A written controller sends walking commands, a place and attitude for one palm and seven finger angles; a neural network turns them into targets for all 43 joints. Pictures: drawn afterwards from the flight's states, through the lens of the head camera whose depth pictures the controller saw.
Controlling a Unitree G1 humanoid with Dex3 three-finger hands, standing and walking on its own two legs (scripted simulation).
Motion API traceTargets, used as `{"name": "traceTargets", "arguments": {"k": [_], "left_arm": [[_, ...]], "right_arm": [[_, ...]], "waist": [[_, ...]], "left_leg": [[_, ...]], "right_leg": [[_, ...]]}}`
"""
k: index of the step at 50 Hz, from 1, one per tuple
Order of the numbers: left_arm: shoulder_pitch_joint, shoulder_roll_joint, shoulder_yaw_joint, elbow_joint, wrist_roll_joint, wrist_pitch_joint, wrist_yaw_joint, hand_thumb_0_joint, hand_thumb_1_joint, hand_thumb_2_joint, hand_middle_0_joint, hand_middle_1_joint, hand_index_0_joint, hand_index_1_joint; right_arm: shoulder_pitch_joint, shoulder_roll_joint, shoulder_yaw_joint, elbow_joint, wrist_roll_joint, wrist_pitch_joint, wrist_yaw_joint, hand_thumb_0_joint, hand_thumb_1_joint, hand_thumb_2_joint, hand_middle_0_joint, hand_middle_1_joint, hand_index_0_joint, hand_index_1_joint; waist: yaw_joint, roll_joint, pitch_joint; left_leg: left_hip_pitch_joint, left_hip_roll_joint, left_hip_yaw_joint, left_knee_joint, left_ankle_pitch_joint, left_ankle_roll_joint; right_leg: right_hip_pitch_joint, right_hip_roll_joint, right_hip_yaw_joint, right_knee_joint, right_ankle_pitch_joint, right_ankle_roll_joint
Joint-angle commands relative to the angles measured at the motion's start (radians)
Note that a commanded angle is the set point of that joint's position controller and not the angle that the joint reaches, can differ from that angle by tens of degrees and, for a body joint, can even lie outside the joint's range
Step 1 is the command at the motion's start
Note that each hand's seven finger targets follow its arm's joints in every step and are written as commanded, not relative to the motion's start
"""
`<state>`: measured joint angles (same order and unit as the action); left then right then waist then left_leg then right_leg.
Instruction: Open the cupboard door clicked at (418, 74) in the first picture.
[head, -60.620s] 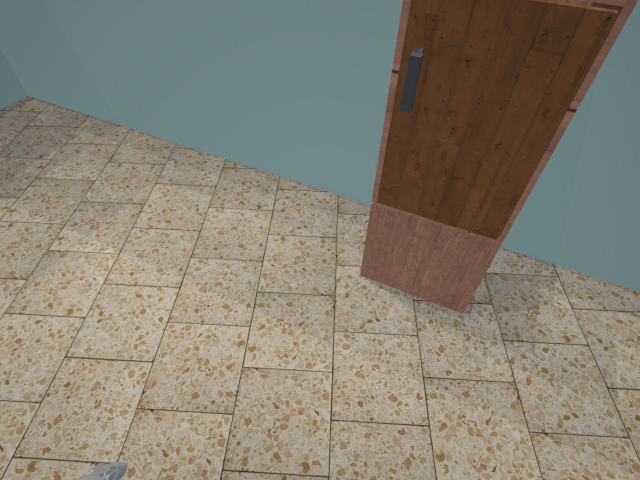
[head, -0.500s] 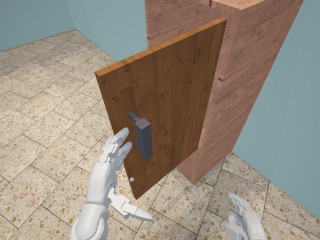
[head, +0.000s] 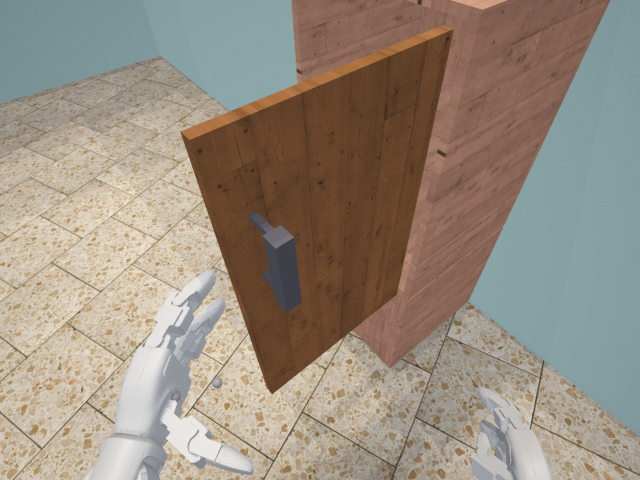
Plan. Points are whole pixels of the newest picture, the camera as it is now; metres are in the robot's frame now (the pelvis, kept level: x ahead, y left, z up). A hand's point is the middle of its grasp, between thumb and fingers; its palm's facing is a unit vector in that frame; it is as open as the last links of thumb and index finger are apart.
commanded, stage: draw the hand back to the body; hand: left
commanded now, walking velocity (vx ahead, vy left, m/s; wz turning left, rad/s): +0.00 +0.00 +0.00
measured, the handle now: (273, 262) +0.35 +0.08 +0.11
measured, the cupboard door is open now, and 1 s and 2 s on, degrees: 91 91 91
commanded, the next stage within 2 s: step back with the hand held close in 1.56 s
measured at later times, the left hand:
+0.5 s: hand (140, 381) +0.19 +0.18 +0.14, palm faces -0.02 -1.00 -0.08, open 16.1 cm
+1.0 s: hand (41, 326) +0.22 +0.26 +0.18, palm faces +0.34 -0.86 -0.38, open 11.3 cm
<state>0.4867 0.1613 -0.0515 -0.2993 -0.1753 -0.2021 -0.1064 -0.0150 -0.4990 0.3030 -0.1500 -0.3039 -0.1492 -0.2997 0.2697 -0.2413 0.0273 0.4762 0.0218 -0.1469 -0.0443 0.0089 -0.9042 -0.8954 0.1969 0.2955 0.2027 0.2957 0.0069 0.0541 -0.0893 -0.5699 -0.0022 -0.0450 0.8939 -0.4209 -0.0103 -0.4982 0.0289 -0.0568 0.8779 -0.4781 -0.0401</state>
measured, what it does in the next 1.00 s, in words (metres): stands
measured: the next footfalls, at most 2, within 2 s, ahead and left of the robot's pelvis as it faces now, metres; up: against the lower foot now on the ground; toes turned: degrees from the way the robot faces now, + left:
none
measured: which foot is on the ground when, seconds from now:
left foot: down 0.00-1.00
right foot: down 0.00-1.00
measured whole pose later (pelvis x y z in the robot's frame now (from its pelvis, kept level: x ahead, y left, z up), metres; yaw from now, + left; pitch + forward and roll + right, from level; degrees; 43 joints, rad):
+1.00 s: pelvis +0.02 +0.03 +0.04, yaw -2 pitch -2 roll -1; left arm 0.52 0.33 0.23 -0.43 -0.04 -0.09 0.13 0.00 0.29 0.64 -0.19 -0.30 -0.18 -0.30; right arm 0.21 -0.21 0.05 0.62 0.00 -0.12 -0.08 0.01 -0.90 -0.90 0.20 0.30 0.20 0.30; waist 0.06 0.05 0.00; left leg -0.19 -0.03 0.01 0.50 -0.27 0.04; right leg -0.12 0.00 0.00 0.46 -0.30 0.01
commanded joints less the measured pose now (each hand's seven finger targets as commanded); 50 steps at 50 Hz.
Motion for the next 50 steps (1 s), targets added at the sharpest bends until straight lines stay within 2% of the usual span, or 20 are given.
{"name": "traceTargets", "arguments": {"k": [1, 4, 5, 9, 12, 18, 19, 24, 25, 26, 27, 29, 32, 35, 37, 39, 41, 44, 47, 50], "left_arm": [[-0.074, 0.077, 0.058, -0.269, -0.009, -0.062, 0.009, 0.0, -0.5, 0.3, -0.15, -0.3, -0.15, -0.3], [-0.069, 0.129, 0.123, -0.258, -0.006, -0.03, 0.027, 0.0, -0.5, 0.3, -0.15, -0.3, -0.15, -0.3], [-0.076, 0.102, 0.101, -0.278, -0.01, -0.023, 0.024, 0.0, -0.5, 0.3, -0.15, -0.3, -0.15, -0.3], [-0.02, 0.117, 0.143, -0.29, -0.044, 0.011, 0.004, 0.0, -0.5, 0.3, -0.15, -0.3, -0.15, -0.3], [-0.019, 0.131, 0.162, -0.313, -0.064, 0.025, -0.023, 0.0, -0.5, 0.3, -0.15, -0.3, -0.15, -0.3], [-0.055, 0.153, 0.187, -0.343, -0.093, 0.051, -0.066, 0.0, -0.5, 0.3, -0.15, -0.3, -0.15, -0.3], [-0.065, 0.18, 0.213, -0.347, -0.095, 0.053, -0.067, 0.0, -0.5, 0.3, -0.15, -0.3, -0.15, -0.3], [-0.058, 0.209, 0.271, -0.339, -0.121, 0.083, -0.091, 0.0, -0.325, 0.375, -0.156, -0.3, -0.156, -0.3], [-0.126, 0.303, 0.26, -0.449, 0.026, 0.063, 0.043, 0.0, -0.29, 0.39, -0.158, -0.3, -0.158, -0.3], [-0.051, 0.228, 0.238, -0.379, 0.039, 0.076, 0.101, 0.0, -0.255, 0.405, -0.159, -0.3, -0.159, -0.3], [-0.029, 0.192, 0.202, -0.359, 0.065, 0.083, 0.133, 0.0, -0.22, 0.42, -0.16, -0.3, -0.16, -0.3], [-0.027, 0.227, 0.233, -0.343, 0.09, 0.085, 0.178, 0.0, -0.15, 0.45, -0.162, -0.3, -0.162, -0.3], [-0.052, 0.238, 0.246, -0.362, 0.114, 0.071, 0.212, 0.0, -0.045, 0.495, -0.166, -0.3, -0.166, -0.3], [-0.044, 0.253, 0.271, -0.356, 0.124, 0.062, 0.231, 0.0, 0.06, 0.54, -0.17, -0.3, -0.17, -0.3], [-0.059, 0.265, 0.286, -0.377, 0.13, 0.055, 0.239, 0.0, 0.13, 0.57, -0.173, -0.3, -0.173, -0.3], [-0.036, 0.286, 0.318, -0.359, 0.132, 0.053, 0.247, 0.0, 0.2, 0.6, -0.175, -0.3, -0.175, -0.3], [-0.034, 0.268, 0.314, -0.356, 0.129, 0.052, 0.245, 0.0, 0.27, 0.63, -0.178, -0.3, -0.178, -0.3], [-0.025, 0.304, 0.368, -0.335, 0.13, 0.052, 0.249, 0.0, 0.375, 0.675, -0.181, -0.3, -0.181, -0.3], [-0.048, 0.3, 0.379, -0.358, 0.13, 0.046, 0.247, 0.0, 0.48, 0.72, -0.185, -0.3, -0.185, -0.3], [-0.036, 0.322, 0.42, -0.341, 0.128, 0.047, 0.251, 0.0, 0.585, 0.765, -0.189, -0.3, -0.189, -0.3]], "right_arm": [[-0.091, -0.08, -0.036, -0.182, 0.007, -0.07, -0.009, 0.0, -0.9, -0.9, 0.2, 0.3, 0.2, 0.3], [-0.098, -0.082, -0.033, -0.176, 0.008, -0.065, -0.014, 0.0, -0.9, -0.9, 0.2, 0.3, 0.2, 0.3], [-0.105, -0.076, -0.027, -0.182, 0.009, -0.066, -0.014, 0.0, -0.9, -0.9, 0.2, 0.3, 0.2, 0.3], [-0.11, -0.08, -0.025, -0.179, 0.015, -0.07, -0.017, 0.0, -0.9, -0.9, 0.2, 0.3, 0.2, 0.3], [-0.108, -0.085, -0.024, -0.177, 0.02, -0.077, -0.021, 0.0, -0.9, -0.9, 0.2, 0.3, 0.2, 0.3], [-0.11, -0.091, -0.018, -0.165, 0.025, -0.094, -0.034, 0.0, -0.9, -0.9, 0.2, 0.3, 0.2, 0.3], [-0.116, -0.094, -0.02, -0.159, 0.026, -0.097, -0.037, 0.0, -0.9, -0.9, 0.2, 0.3, 0.2, 0.3], [-0.128, -0.096, -0.016, -0.145, 0.029, -0.106, -0.046, 0.0, -0.9, -0.9, 0.2, 0.3, 0.2, 0.3], [-0.138, -0.079, -0.017, -0.152, 0.011, -0.089, -0.071, 0.0, -0.9, -0.9, 0.2, 0.3, 0.2, 0.3], [-0.125, -0.065, -0.012, -0.139, 0.002, -0.08, -0.077, 0.0, -0.9, -0.9, 0.2, 0.3, 0.2, 0.3], [-0.12, -0.065, -0.006, -0.126, -0.002, -0.068, -0.073, 0.0, -0.9, -0.9, 0.2, 0.3, 0.2, 0.3], [-0.139, -0.073, -0.012, -0.114, -0.007, -0.052, -0.075, 0.0, -0.9, -0.9, 0.2, 0.3, 0.2, 0.3], [-0.156, -0.071, -0.009, -0.098, -0.014, -0.043, -0.075, 0.0, -0.9, -0.9, 0.2, 0.3, 0.2, 0.3], [-0.172, -0.071, -0.009, -0.08, -0.018, -0.042, -0.073, 0.0, -0.9, -0.9, 0.2, 0.3, 0.2, 0.3], [-0.17, -0.074, -0.011, -0.069, -0.019, -0.043, -0.071, 0.0, -0.9, -0.9, 0.2, 0.3, 0.2, 0.3], [-0.177, -0.078, -0.013, -0.056, -0.021, -0.043, -0.066, 0.0, -0.9, -0.9, 0.2, 0.3, 0.2, 0.3], [-0.179, -0.077, -0.015, -0.048, -0.021, -0.041, -0.063, 0.0, -0.9, -0.9, 0.2, 0.3, 0.2, 0.3], [-0.184, -0.085, -0.024, -0.034, -0.021, -0.034, -0.059, 0.0, -0.9, -0.9, 0.2, 0.3, 0.2, 0.3], [-0.18, -0.083, -0.026, -0.026, -0.019, -0.031, -0.05, 0.0, -0.9, -0.9, 0.2, 0.3, 0.2, 0.3], [-0.183, -0.082, -0.031, -0.019, -0.021, -0.028, -0.048, 0.0, -0.9, -0.9, 0.2, 0.3, 0.2, 0.3]], "waist": [[-0.001, -0.048, -0.133], [0.009, -0.079, -0.119], [0.004, -0.069, -0.108], [0.018, -0.066, -0.105], [0.011, -0.078, -0.094], [0.01, -0.039, -0.059], [0.013, -0.027, -0.06], [0.027, -0.038, -0.067], [0.045, -0.032, -0.024], [0.026, -0.032, 0.03], [0.024, -0.022, 0.046], [0.027, -0.068, 0.042], [0.028, 0.001, 0.029], [0.033, 0.001, 0.028], [0.035, 0.033, 0.0], [0.043, 0.005, 0.011], [0.037, -0.003, 0.013], [0.048, -0.019, 0.012], [0.044, 0.037, 0.007], [0.05, 0.018, 0.007]], "left_leg": [[0.105, -0.025, 0.021, -0.109, 0.152, 0.034], [0.099, -0.022, 0.022, -0.125, 0.148, 0.034], [0.107, -0.023, 0.025, -0.128, 0.155, 0.036], [0.124, -0.021, 0.023, -0.147, 0.177, 0.035], [0.141, -0.02, 0.024, -0.152, 0.186, 0.036], [0.174, -0.017, 0.009, -0.184, 0.168, 0.035], [0.18, -0.018, 0.01, -0.18, 0.174, 0.036], [0.205, -0.015, 0.0, -0.207, 0.188, 0.035], [0.217, -0.009, 0.02, -0.242, 0.177, 0.033], [0.232, -0.01, 0.024, -0.249, 0.153, 0.029], [0.247, -0.007, 0.02, -0.267, 0.142, 0.029], [0.273, -0.002, 0.022, -0.293, 0.147, 0.034], [0.326, 0.002, 0.023, -0.347, 0.161, 0.031], [0.356, 0.006, 0.022, -0.393, 0.199, 0.029], [0.387, 0.01, 0.017, -0.419, 0.236, 0.026], [0.387, 0.014, 0.015, -0.438, 0.272, 0.023], [0.41, 0.018, 0.017, -0.456, 0.3, 0.021], [0.416, 0.022, 0.023, -0.473, 0.346, 0.018], [0.445, 0.028, 0.016, -0.488, 0.406, 0.01], [0.452, 0.028, 0.027, -0.494, 0.433, 0.01]], "right_leg": [[0.026, -0.022, 0.07, -0.192, 0.243, 0.038], [0.048, -0.017, 0.065, -0.204, 0.222, 0.036], [0.045, -0.02, 0.066, -0.21, 0.242, 0.039], [0.076, -0.013, 0.048, -0.216, 0.282, 0.038], [0.074, -0.013, 0.048, -0.227, 0.309, 0.044], [0.056, -0.004, 0.019, -0.242, 0.251, 0.037], [0.064, -0.005, 0.026, -0.248, 0.251, 0.035], [0.095, -0.001, 0.012, -0.262, 0.262, 0.032], [0.1, -0.024, 0.068, -0.333, 0.244, 0.023], [0.077, -0.029, 0.063, -0.366, 0.199, 0.022], [0.086, -0.029, 0.048, -0.373, 0.175, 0.024], [0.116, -0.027, 0.05, -0.407, 0.168, 0.025], [0.161, -0.029, 0.041, -0.42, 0.181, 0.022], [0.217, -0.026, 0.031, -0.437, 0.221, 0.021], [0.25, -0.024, 0.028, -0.437, 0.256, 0.019], [0.284, -0.021, 0.023, -0.45, 0.283, 0.018], [0.291, -0.021, 0.021, -0.458, 0.307, 0.022], [0.329, -0.018, 0.02, -0.473, 0.339, 0.021], [0.339, -0.019, 0.019, -0.479, 0.36, 0.021], [0.357, -0.019, 0.019, -0.489, 0.387, 0.023]]}}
